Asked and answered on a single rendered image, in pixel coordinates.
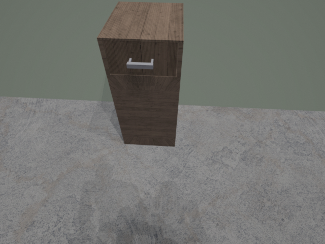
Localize drawer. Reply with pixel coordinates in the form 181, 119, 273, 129
103, 40, 178, 76

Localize cabinet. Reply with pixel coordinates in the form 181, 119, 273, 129
97, 2, 184, 147

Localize handle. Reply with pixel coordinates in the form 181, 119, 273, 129
126, 58, 154, 69

